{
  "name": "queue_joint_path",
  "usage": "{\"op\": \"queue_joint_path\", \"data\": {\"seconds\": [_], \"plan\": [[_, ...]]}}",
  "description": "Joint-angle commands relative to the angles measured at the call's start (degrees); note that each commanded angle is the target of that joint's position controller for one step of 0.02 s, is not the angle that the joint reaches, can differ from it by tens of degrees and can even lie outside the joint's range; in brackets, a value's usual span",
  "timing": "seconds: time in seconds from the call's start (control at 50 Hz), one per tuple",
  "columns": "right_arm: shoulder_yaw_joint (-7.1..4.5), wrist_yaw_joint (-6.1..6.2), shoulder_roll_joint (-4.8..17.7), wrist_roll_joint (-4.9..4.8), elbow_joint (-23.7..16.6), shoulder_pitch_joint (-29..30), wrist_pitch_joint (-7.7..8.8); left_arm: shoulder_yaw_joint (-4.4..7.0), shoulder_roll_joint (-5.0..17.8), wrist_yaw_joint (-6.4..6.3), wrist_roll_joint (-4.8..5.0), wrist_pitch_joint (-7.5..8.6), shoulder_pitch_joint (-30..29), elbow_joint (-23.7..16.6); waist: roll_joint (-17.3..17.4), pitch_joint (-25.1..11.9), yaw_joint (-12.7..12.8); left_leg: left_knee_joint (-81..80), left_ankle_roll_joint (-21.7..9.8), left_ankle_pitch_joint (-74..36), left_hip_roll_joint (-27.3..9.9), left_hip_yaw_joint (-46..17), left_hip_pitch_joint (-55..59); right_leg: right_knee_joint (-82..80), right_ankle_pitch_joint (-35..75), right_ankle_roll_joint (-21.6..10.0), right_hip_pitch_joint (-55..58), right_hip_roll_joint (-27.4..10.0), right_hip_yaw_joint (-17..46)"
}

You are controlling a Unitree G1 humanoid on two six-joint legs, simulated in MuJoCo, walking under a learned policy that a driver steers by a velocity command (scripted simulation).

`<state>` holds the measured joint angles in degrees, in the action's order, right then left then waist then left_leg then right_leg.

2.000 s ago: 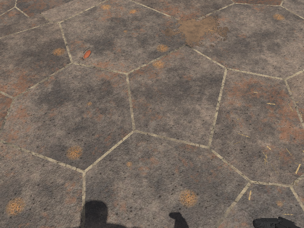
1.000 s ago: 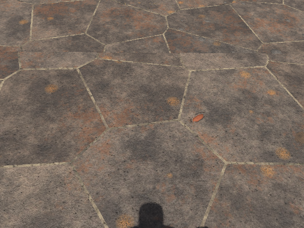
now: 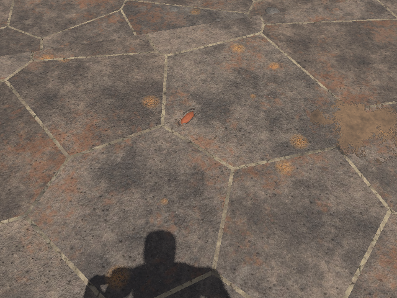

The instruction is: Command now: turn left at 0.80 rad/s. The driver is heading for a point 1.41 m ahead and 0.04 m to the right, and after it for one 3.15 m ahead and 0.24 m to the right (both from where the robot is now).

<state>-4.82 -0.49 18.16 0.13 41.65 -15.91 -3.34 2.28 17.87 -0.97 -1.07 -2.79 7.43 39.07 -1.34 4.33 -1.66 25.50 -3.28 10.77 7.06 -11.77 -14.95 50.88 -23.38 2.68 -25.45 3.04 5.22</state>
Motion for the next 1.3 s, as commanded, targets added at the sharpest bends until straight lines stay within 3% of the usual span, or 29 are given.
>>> {"op": "queue_joint_path", "data": {"seconds": [0.02, 0.04, 0.1, 0.14, 0.16, 0.18, 0.2, 0.26, 0.38, 0.46, 0.52, 0.56, 0.58, 0.6, 0.62, 0.64, 0.68, 0.8, 0.9, 0.94, 0.98, 1.0, 1.02, 1.04, 1.06, 1.08, 1.12, 1.18, 1.3], "plan": [[-3.29, 0.05, 10.28, 0.43, -3.66, -1.45, 0.27, 0.40, 3.44, -0.15, 0.21, 1.18, -2.98, -4.82, 8.50, -7.12, -1.29, -4.96, -9.05, -10.39, -12.45, -18.14, 9.11, -4.97, 0.40, 0.19, -3.87, 1.34, -0.28], [-3.48, -0.07, 10.60, 0.56, -3.96, -0.93, 0.26, 0.40, 3.83, -0.29, 0.31, 1.45, -2.89, -4.86, 8.93, -7.39, -1.29, -4.66, -8.65, -10.63, -12.18, -19.32, 8.38, -6.63, 0.68, -0.17, -2.43, 1.74, -0.05], [-3.85, -1.19, 11.09, 1.40, -5.60, 3.14, 0.22, 0.55, 4.94, -0.01, 0.24, 2.37, 0.06, -4.18, 10.61, -8.18, 0.81, -8.89, -7.67, 25.67, -9.66, -24.38, -2.25, -14.31, -2.62, -1.65, 9.67, 2.86, -0.17], [-3.24, -1.23, 8.98, 1.35, -8.05, 12.12, 0.40, 1.09, 5.46, -1.17, 1.20, 3.17, 9.90, -1.24, 8.19, -4.00, 9.19, -4.78, -2.10, 29.71, -4.23, -19.74, -21.01, -29.05, 3.93, -3.13, 30.12, 1.44, -0.82], [-2.26, -0.62, 4.85, 0.75, -8.11, 10.04, 1.03, 2.41, 10.80, -2.19, 0.97, 3.90, 14.03, -0.13, -3.83, -5.17, 9.73, 11.04, 1.25, 30.56, 1.61, -9.48, -28.83, -36.48, -6.36, -4.21, 37.74, -9.80, 9.12], [-0.79, -0.33, 1.41, 0.41, -10.12, 9.31, 1.80, 3.49, 17.02, -2.04, -1.03, 4.38, 11.04, -1.58, -13.23, -6.22, 7.31, 27.10, 2.52, 21.93, 5.74, -1.17, -34.11, -44.25, -24.85, -8.64, 33.53, -25.53, 35.08], [-1.35, -0.38, 6.27, 1.50, -9.67, 10.73, 2.38, 3.12, 13.96, -1.50, -1.91, 4.57, 6.41, -1.75, -4.01, -2.63, 4.31, 33.41, 2.48, 12.48, -1.43, -1.15, -32.98, -43.67, -25.27, -10.18, 25.11, -25.01, 34.84], [-0.98, -2.95, 5.38, 2.30, -6.67, 6.15, 3.20, 1.29, 7.55, -0.03, -0.94, 6.14, 5.36, -1.05, -4.19, -2.23, 1.88, 38.50, 3.01, 3.20, -3.08, 1.77, -28.58, -42.45, -14.49, -9.18, 20.02, -16.17, 19.40], [0.50, -3.57, 5.08, 3.29, -8.68, 13.97, 3.89, 1.84, 7.57, 1.52, 0.63, 8.23, 16.70, 4.44, -5.48, 1.00, 4.88, 29.58, 3.84, -2.17, -6.53, 6.78, -32.68, -45.34, -8.30, -13.29, 23.03, -14.64, 16.13], [2.55, -4.14, 2.06, 1.76, -11.28, 23.23, 5.17, 2.25, 7.88, 1.49, -0.07, 7.69, 19.84, 5.94, -7.50, 2.39, 8.38, 13.06, 5.69, 0.52, -6.96, 12.70, -20.72, -45.66, 0.54, -14.12, 17.51, -13.30, 13.66], [2.49, -3.13, 2.76, 1.25, -11.15, 20.41, 6.03, 3.04, 9.52, 1.47, 0.21, 6.93, 19.69, 7.35, -8.27, 2.00, 6.01, 4.81, 3.84, 4.59, -4.85, 13.95, -6.80, -42.77, 7.52, -14.45, 13.16, -14.28, 14.31], [0.88, -0.84, 6.10, 1.80, -6.54, 4.91, 7.25, 2.97, 8.85, 1.76, 0.97, 7.53, 17.40, 7.63, -3.56, -6.06, -2.35, 0.95, 1.84, 1.81, -4.38, 12.77, 17.54, -25.40, 28.86, -12.45, 6.22, -10.33, 9.20], [-0.63, 0.58, 10.62, 3.13, -4.79, -6.55, 7.79, 2.65, 7.57, 2.15, 1.73, 8.38, 14.77, 6.19, 2.34, -14.44, -9.09, -0.47, -0.25, 12.15, -14.44, 3.31, 33.55, -7.55, 23.73, -10.71, -4.43, -5.53, 4.98], [-1.77, 1.34, 16.44, 4.40, -4.02, -13.50, 7.68, 0.98, 0.00, 2.10, 3.09, 8.86, 15.21, 2.70, 17.49, -22.71, -9.63, -9.25, -2.92, 38.90, -32.00, -22.66, 44.45, 11.51, -5.66, -9.18, -19.67, 0.29, -0.52], [-1.29, 1.57, 13.53, 3.70, -4.47, -8.87, 7.46, 1.55, 3.61, 1.61, 2.32, 7.84, 13.35, 2.89, 11.91, -18.46, -7.17, -12.27, -4.13, 41.84, -33.20, -30.22, 33.51, 20.09, -1.07, -9.91, -22.26, -2.29, 0.85], [0.12, 1.40, 8.50, 3.50, -4.74, -3.70, 7.45, 2.00, 4.19, 2.01, 1.40, 7.13, 10.92, 3.05, 7.61, -11.42, -4.31, -11.05, -3.25, 34.32, -30.17, -21.10, 26.82, 21.75, 3.92, -10.06, -22.86, -5.20, 0.58], [1.25, 1.06, 4.02, 2.83, -3.94, -0.97, 7.78, 1.97, 2.77, 3.58, 0.39, 6.04, 11.32, 4.37, 7.48, -6.06, -1.16, -14.23, -2.01, 20.66, -25.00, -7.35, 18.42, 19.78, 7.77, -8.68, -20.38, -8.19, -0.87], [2.11, 0.32, 0.39, 1.25, 1.29, -4.35, 10.20, 0.93, -0.41, 5.93, -0.56, 3.31, 1.29, 0.28, 7.03, 2.28, 1.57, -19.30, -0.94, -4.17, -21.26, 13.08, 13.07, 20.43, 17.11, -7.53, -26.98, -9.74, -3.55], [1.78, 1.15, 3.14, 1.48, 4.43, -5.59, 10.68, -0.85, -0.78, 7.31, -0.49, 3.51, -8.71, -4.50, 3.76, 6.48, 2.52, -20.51, 1.62, -32.19, -18.96, 26.95, 10.93, 0.01, 23.56, -10.72, -17.10, -7.38, -13.17], [1.30, 1.81, 6.09, 1.53, 5.28, -7.90, 10.24, -0.85, 0.41, 7.00, -0.21, 3.46, -8.68, -4.33, 4.66, 3.03, 3.32, -14.17, 2.45, -60.80, -19.12, 28.61, 15.65, -4.62, 22.61, -13.00, -8.24, -1.88, -18.37], [0.13, 2.84, 10.61, 2.18, 4.72, -6.36, 8.48, 0.35, 3.97, 6.10, 0.18, 3.47, 3.32, -1.28, 7.86, -5.38, 10.61, 3.62, 2.57, -77.93, -21.41, 27.71, 18.52, -5.49, 16.69, -14.96, 5.51, 2.16, -17.97], [-0.41, 2.92, 12.32, 2.48, 3.50, -3.42, 7.56, 1.82, 6.79, 5.28, 0.20, 3.56, 15.65, 2.19, 8.60, -11.53, 16.35, 18.53, 1.62, -77.64, -22.40, 26.07, 14.62, -6.45, 13.35, -16.58, 18.94, 3.34, -15.08], [-0.40, 2.24, 11.75, 2.63, 2.87, -2.23, 7.14, 3.72, 9.86, 3.88, 0.17, 3.67, 25.03, 5.75, 5.12, -15.45, 19.25, 37.60, 1.31, -57.56, -19.63, 25.61, 4.92, -12.24, 11.28, -18.00, 34.23, 3.36, -10.20], [1.35, 0.82, 4.19, 2.97, 1.52, -1.00, 7.67, 5.32, 13.63, 2.42, 1.37, 2.86, 19.80, 5.80, -9.25, -10.17, 13.19, 60.12, 2.71, 8.33, -7.86, 24.34, -13.78, -14.67, 8.30, -19.77, 39.32, -4.33, 3.40], [2.22, 0.64, 3.33, 1.10, -5.85, -4.50, 9.02, 6.24, 20.19, 2.53, -0.81, 2.23, 16.05, 2.67, -14.74, -20.77, 7.36, 74.98, 4.79, 17.72, -3.65, 12.82, -33.47, -25.52, 4.88, -32.29, 53.71, -16.93, 36.82], [2.39, 0.70, 6.21, 1.86, -6.63, 1.51, 10.59, 6.33, 17.31, 1.91, -0.33, 2.14, 17.83, 1.89, -1.71, -20.19, 10.50, 71.35, 3.93, 11.61, -7.09, 6.17, -36.88, -33.95, -1.74, -30.77, 50.95, -18.01, 41.99], [3.05, 0.80, 5.47, 2.44, -6.40, 3.65, 11.02, 4.99, 11.93, 1.04, -0.10, 3.57, 14.64, 3.99, 7.07, -5.44, 4.24, 58.15, 3.97, 8.98, -11.99, 6.30, -32.02, -37.61, 3.58, -25.88, 30.25, -14.56, 33.56], [3.88, 0.27, 3.34, 4.44, -4.29, -0.94, 7.07, 2.60, 6.79, 0.68, 0.21, 6.44, 9.99, 3.54, 7.86, -1.47, -2.10, 46.91, 5.77, 10.82, -15.80, 7.86, -21.29, -39.08, 11.03, -23.07, 11.24, -8.81, 19.38], [5.61, -2.03, -0.66, 0.81, -8.70, 15.76, 6.99, 2.12, 6.01, 2.58, 1.52, 10.40, 16.48, 6.93, 2.60, 3.04, 5.34, 14.62, 0.96, -21.63, -14.55, 16.78, -14.69, -48.59, 33.42, -14.42, 10.03, -4.21, 2.39]]}}
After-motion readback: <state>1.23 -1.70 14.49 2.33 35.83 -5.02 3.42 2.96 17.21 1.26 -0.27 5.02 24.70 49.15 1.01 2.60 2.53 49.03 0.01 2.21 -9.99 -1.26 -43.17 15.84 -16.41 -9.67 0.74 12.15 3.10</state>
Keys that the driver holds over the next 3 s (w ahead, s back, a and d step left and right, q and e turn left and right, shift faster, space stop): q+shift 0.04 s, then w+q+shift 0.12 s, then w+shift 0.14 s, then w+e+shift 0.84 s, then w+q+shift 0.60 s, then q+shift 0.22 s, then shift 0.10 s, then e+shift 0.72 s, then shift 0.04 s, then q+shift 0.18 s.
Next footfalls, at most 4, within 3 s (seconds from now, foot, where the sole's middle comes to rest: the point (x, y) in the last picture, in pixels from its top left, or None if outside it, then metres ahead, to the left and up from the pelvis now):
0.16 right None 0.08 -0.12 -0.78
0.58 left None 0.25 0.19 -0.78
1.04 right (191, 226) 0.68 0.00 -0.78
1.48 left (199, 126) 1.15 -0.04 -0.78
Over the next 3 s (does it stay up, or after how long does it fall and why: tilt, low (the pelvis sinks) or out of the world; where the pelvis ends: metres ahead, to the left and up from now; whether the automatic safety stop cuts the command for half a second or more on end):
stays up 1.50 -0.15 0.00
